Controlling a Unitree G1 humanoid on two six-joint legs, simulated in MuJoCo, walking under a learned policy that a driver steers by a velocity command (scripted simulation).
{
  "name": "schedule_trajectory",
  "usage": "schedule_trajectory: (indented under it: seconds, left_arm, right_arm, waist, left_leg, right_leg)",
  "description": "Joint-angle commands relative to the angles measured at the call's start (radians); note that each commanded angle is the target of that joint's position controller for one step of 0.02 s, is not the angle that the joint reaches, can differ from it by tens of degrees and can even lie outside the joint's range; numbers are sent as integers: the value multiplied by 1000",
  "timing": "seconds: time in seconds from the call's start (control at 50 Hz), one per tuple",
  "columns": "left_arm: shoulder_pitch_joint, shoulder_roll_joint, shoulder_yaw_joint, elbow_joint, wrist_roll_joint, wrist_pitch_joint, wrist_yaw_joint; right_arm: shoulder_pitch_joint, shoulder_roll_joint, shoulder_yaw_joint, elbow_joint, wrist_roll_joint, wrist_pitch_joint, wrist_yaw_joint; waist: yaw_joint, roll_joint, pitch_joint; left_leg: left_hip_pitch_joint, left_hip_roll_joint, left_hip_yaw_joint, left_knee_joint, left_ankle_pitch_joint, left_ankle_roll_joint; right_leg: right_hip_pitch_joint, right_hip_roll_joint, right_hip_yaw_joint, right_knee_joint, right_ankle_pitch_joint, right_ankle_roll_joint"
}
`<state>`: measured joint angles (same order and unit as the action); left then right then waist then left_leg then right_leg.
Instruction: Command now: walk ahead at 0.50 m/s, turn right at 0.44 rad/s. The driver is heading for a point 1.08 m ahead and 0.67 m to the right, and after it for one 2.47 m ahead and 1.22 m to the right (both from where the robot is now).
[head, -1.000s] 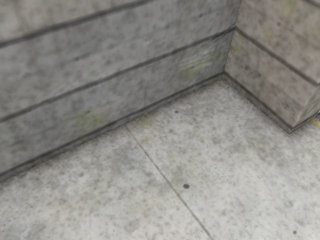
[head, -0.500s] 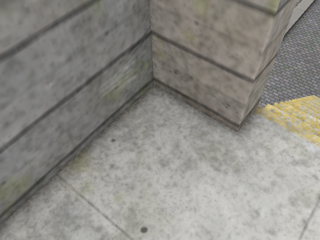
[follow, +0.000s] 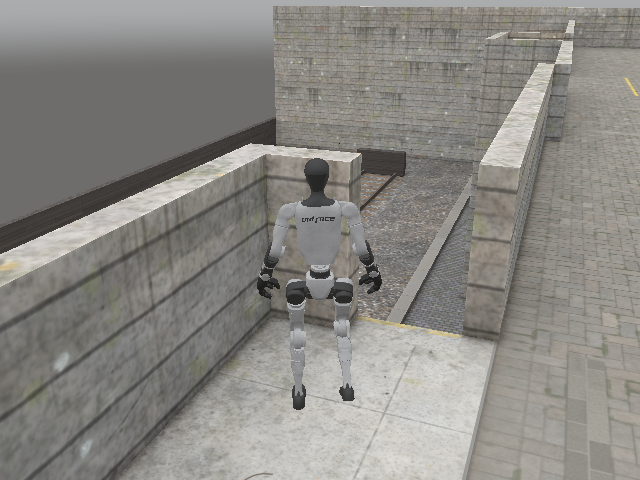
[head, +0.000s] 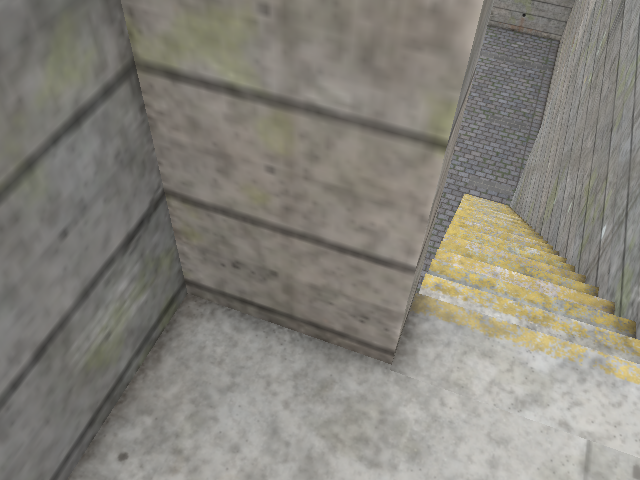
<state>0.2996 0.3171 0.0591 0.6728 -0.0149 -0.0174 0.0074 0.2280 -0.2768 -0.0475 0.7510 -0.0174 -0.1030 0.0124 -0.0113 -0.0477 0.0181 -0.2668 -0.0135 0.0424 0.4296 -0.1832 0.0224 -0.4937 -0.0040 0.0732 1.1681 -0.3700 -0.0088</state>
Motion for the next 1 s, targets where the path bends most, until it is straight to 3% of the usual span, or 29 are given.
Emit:
schedule_trajectory:
  seconds: [0.02,0.12,0.18,0.22,0.26,0.28,0.32,0.34,0.36,0.38,0.4,0.44,0.46,0.52,0.58,0.6,0.64,0.66,0.7,0.72,0.74,0.76,0.78,0.8,0.84,0.86,0.9,0.96,1.0]
  left_arm:
    - [-26,44,15,-89,3,-6,0]
    - [-161,6,-6,-120,19,-33,-15]
    - [-270,-21,-22,-143,6,-58,-37]
    - [-311,-10,-21,-156,-2,-65,-49]
    - [-301,33,-7,-147,-6,-80,-56]
    - [-299,36,-9,-145,5,-86,-60]
    - [-118,100,27,-97,23,-87,-49]
    - [48,161,52,-58,31,-81,-36]
    - [124,255,66,-24,48,-74,-27]
    - [160,174,49,-19,26,-76,-30]
    - [90,136,36,-16,10,-83,-36]
    - [-70,86,16,-27,8,-102,-44]
    - [-116,66,9,-25,15,-110,-47]
    - [-161,91,18,-16,10,-115,-41]
    - [-151,141,34,10,-4,-94,-21]
    - [-137,154,35,19,4,-91,-12]
    - [-126,152,32,26,1,-74,-10]
    - [22,97,9,109,39,-37,-5]
    - [15,101,4,102,34,-10,2]
    - [-56,84,-4,67,32,-12,8]
    - [-70,59,-19,58,27,-19,11]
    - [-69,24,-32,31,19,-25,11]
    - [57,-10,-41,22,13,-17,15]
    - [46,80,-26,45,27,-2,21]
    - [-13,92,-10,34,59,14,20]
    - [-18,75,-12,27,60,26,19]
    - [-1,52,-15,32,58,37,19]
    - [-76,0,-27,-27,48,45,3]
    - [-112,1,-22,-59,30,51,-10]
  right_arm:
    - [36,-131,-31,-21,3,-27,-1]
    - [65,-172,-40,27,15,-20,-8]
    - [111,-193,-43,51,36,-6,-15]
    - [137,-208,-46,69,42,0,-14]
    - [139,-219,-52,91,54,2,-6]
    - [134,-228,-54,90,55,3,-8]
    - [124,-220,-48,99,53,6,-14]
    - [120,-193,-32,80,32,3,-21]
    - [215,-52,17,38,15,-10,-10]
    - [225,-106,12,77,32,-21,0]
    - [119,-181,-10,42,60,-25,4]
    - [46,-150,-3,27,44,-10,-18]
    - [72,-143,-5,32,31,4,-28]
    - [103,-92,10,20,17,11,-33]
    - [-19,-59,30,-6,5,11,-34]
    - [-95,-56,36,-31,5,6,-37]
    - [-139,-98,32,-48,10,7,-42]
    - [-118,-14,57,-56,-35,42,-39]
    - [-80,-27,61,-57,-32,51,-37]
    - [-43,-48,56,-48,-34,53,-42]
    - [-8,-81,47,-46,-45,49,-49]
    - [36,-128,47,-61,-54,47,-52]
    - [37,-208,20,-66,-37,69,-48]
    - [-8,-157,18,-89,-35,84,-44]
    - [-58,-110,24,-107,-34,86,-44]
    - [-72,-92,29,-106,-23,81,-52]
    - [-79,-83,25,-108,-19,74,-54]
    - [-59,-78,16,-109,-36,72,-39]
    - [-60,-85,9,-118,-26,64,-35]
  waist:
    - [-9,158,-9]
    - [-34,143,20]
    - [-64,127,39]
    - [-66,135,56]
    - [-38,160,44]
    - [-27,162,27]
    - [95,140,-100]
    - [170,78,-224]
    - [101,-239,-340]
    - [137,-212,-433]
    - [132,-136,-269]
    - [47,-8,-98]
    - [1,-10,-85]
    - [-44,-23,-92]
    - [0,-2,-65]
    - [17,-23,-56]
    - [34,-39,-65]
    - [31,-56,-60]
    - [20,-68,-78]
    - [-13,-63,-82]
    - [-34,-32,-115]
    - [-47,77,-155]
    - [-2,331,-248]
    - [-20,236,-223]
    - [-3,177,-77]
    - [15,205,-34]
    - [32,181,-19]
    - [25,194,-65]
    - [11,231,-119]
  left_leg:
    - [154,269,-267,-253,60,159]
    - [177,256,-124,-296,188,163]
    - [176,236,-62,-298,193,136]
    - [214,260,-62,-289,206,124]
    - [249,268,-43,-244,307,103]
    - [266,273,-40,-198,453,99]
    - [228,234,4,52,740,65]
    - [67,198,28,291,555,33]
    - [-349,37,56,665,-163,-31]
    - [-465,25,-101,853,-412,-22]
    - [-537,77,-114,879,-318,-5]
    - [-414,138,-91,749,-177,-25]
    - [-320,155,-102,705,-170,-40]
    - [-202,126,-78,583,-131,-82]
    - [-153,96,-55,343,-3,-89]
    - [-149,79,-49,290,46,-90]
    - [-151,55,-59,221,74,-87]
    - [-104,26,-5,184,47,-78]
    - [-42,2,-3,134,62,-52]
    - [59,9,-5,32,147,-43]
    - [184,73,-50,-13,228,-26]
    - [314,268,-216,-33,511,13]
    - [357,448,-381,-74,606,139]
    - [304,437,-406,-119,322,179]
    - [178,342,-298,-213,-19,136]
    - [134,326,-255,-238,-12,123]
    - [85,284,-133,-228,60,118]
    - [82,271,-8,-146,298,132]
    - [115,285,22,-92,440,133]
  right_leg:
    - [-188,-72,46,-61,60,2]
    - [-196,-79,1,-344,279,16]
    - [-119,-55,-54,-496,370,12]
    - [-98,-54,-52,-555,366,-7]
    - [-47,-48,-49,-583,317,-35]
    - [-3,-25,-68,-611,280,-60]
    - [296,30,-98,-682,324,-123]
    - [575,-67,11,-655,434,-158]
    - [943,-320,419,-688,463,-292]
    - [954,-361,597,-777,301,-346]
    - [818,-316,453,-811,286,-300]
    - [480,-253,258,-880,571,-250]
    - [379,-227,203,-904,674,-240]
    - [258,-193,110,-941,791,-269]
    - [216,-148,70,-971,570,-255]
    - [222,-147,85,-966,528,-251]
    - [257,-143,116,-921,466,-239]
    - [287,-101,82,-851,636,-190]
    - [309,-101,114,-760,748,-160]
    - [270,-90,133,-719,663,-123]
    - [217,-61,153,-664,534,-89]
    - [128,-8,150,-534,265,-47]
    - [91,80,48,-414,-155,-33]
    - [59,44,6,-294,-210,-19]
    - [5,5,-1,-186,-111,13]
    - [8,-14,-10,-170,-60,30]
    - [50,-24,-39,-174,-5,61]
    - [119,-23,-67,-290,30,63]
    - [150,-8,-104,-341,66,50]
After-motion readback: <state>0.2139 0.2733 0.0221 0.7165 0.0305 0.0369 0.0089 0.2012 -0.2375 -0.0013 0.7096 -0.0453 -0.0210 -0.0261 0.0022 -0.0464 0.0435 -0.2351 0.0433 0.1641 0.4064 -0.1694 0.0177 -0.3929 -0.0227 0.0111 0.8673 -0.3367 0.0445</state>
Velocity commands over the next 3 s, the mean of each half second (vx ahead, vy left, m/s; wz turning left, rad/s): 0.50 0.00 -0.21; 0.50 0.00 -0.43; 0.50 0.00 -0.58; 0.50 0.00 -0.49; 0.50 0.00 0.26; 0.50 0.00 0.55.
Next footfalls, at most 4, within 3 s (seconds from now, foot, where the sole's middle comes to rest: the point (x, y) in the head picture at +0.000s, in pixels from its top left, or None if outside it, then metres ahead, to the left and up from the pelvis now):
0.34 right None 0.32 -0.17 -0.78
0.74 left None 0.49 0.01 -0.78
1.12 right None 0.40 -0.21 -0.78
1.44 left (367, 442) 0.57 -0.10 -0.78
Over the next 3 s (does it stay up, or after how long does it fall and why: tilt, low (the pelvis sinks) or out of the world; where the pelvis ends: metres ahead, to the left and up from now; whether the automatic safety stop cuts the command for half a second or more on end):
stays up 0.75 -0.58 -0.06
